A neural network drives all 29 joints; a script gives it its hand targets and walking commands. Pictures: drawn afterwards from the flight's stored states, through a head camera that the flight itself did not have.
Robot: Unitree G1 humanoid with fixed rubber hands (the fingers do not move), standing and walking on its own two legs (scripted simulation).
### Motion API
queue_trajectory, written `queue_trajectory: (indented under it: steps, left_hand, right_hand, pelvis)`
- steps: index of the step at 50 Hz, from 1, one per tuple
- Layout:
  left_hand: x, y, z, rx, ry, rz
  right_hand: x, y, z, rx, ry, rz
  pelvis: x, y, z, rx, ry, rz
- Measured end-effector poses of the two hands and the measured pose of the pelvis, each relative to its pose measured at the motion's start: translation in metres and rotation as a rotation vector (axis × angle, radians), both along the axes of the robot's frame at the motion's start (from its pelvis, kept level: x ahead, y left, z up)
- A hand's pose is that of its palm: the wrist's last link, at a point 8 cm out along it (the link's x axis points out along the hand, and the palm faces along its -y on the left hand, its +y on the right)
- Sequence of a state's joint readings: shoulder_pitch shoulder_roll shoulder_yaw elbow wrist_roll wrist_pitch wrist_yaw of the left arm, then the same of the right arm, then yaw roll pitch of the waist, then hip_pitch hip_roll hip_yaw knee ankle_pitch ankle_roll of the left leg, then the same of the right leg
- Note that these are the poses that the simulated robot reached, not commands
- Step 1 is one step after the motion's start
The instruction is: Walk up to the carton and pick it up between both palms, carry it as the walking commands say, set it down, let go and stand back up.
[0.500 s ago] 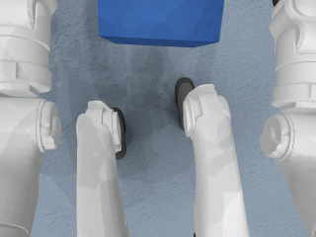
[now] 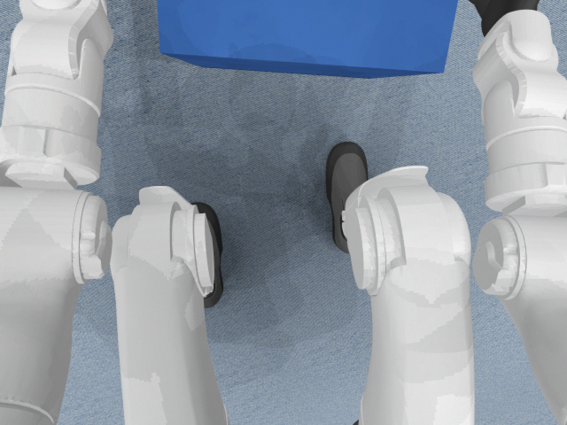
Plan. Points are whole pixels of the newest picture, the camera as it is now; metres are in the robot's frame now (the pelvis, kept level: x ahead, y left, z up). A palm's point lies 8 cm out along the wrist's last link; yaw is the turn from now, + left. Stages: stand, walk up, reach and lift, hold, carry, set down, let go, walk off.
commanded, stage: reach and lift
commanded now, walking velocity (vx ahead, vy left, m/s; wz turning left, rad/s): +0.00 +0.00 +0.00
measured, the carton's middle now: out of the picture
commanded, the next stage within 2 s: none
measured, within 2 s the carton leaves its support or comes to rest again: leaves its support in 1.88 s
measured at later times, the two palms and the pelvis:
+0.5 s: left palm out of the picture +0.55 +0.13 -0.22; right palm out of the picture +0.48 -0.29 -0.20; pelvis +0.00 +0.00 -0.02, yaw +1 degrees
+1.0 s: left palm out of the picture +0.55 +0.10 -0.21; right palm out of the picture +0.49 -0.26 -0.19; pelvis +0.00 +0.00 -0.01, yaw +1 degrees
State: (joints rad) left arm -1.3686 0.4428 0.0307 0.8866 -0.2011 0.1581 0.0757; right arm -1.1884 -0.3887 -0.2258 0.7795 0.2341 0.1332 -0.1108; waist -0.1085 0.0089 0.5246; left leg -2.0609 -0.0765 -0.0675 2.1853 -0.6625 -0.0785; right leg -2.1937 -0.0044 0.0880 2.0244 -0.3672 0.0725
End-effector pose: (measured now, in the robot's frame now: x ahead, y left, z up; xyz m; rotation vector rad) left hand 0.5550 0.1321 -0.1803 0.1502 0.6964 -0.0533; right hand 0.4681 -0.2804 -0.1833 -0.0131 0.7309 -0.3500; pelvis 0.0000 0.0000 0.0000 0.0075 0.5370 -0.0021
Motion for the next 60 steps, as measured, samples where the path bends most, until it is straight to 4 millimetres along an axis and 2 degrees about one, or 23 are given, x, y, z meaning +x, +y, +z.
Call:
queue_trajectory:
  steps: [6,13,21,35,44,51,60]
  left_hand:
    - [-0.004,-0.002,-0.026,-0.030,0.025,0.009]
    - [-0.003,0.002,-0.037,-0.026,0.002,0.011]
    - [-0.004,-0.002,-0.038,-0.010,0.003,-0.019]
    - [-0.003,-0.015,-0.029,-0.022,0.007,-0.023]
    - [-0.005,-0.030,-0.027,-0.043,0.021,-0.025]
    - [-0.006,-0.030,-0.027,-0.035,0.016,-0.015]
    - [-0.005,-0.030,-0.027,-0.024,0.014,-0.021]
  right_hand:
    - [-0.001,-0.004,-0.018,-0.029,0.055,0.030]
    - [0.009,-0.012,-0.013,-0.046,0.020,0.027]
    - [0.017,-0.010,-0.014,-0.036,0.004,0.036]
    - [0.001,-0.005,-0.023,-0.007,0.036,0.026]
    - [0.013,0.008,-0.015,0.005,0.023,0.050]
    - [0.028,0.022,-0.011,0.015,0.020,0.083]
    - [0.029,0.023,-0.013,0.028,0.021,0.054]
  pelvis:
    - [0.000,0.002,-0.014,-0.015,0.007,0.017]
    - [0.002,0.002,-0.019,-0.025,0.020,0.023]
    - [0.004,0.002,-0.017,-0.023,0.028,0.029]
    - [0.001,0.000,-0.013,-0.016,0.021,0.024]
    - [-0.003,0.000,-0.012,-0.010,0.013,0.018]
    - [-0.004,-0.001,-0.010,-0.003,0.014,0.015]
    - [-0.005,-0.001,-0.010,-0.005,0.015,0.017]
